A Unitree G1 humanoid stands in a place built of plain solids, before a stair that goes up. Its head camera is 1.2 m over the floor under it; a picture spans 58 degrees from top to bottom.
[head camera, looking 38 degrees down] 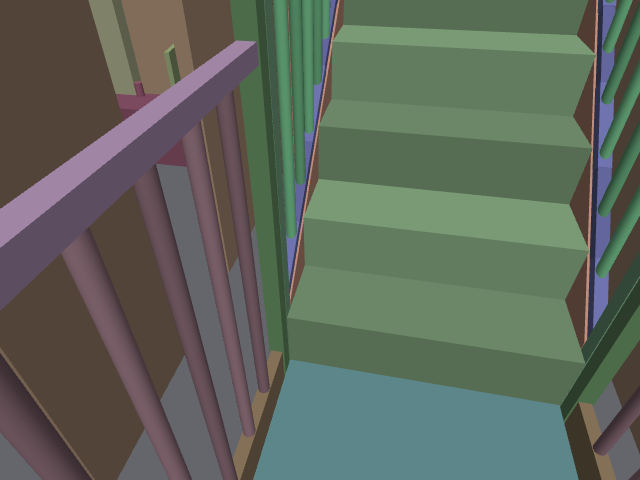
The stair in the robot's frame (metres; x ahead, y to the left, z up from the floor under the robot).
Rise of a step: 0.20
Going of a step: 0.24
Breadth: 0.84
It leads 11 degrees to the right of straight ahead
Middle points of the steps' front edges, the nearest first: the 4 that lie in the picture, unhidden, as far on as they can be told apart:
0.81 -0.31 0.21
1.04 -0.36 0.41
1.28 -0.41 0.62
1.52 -0.46 0.82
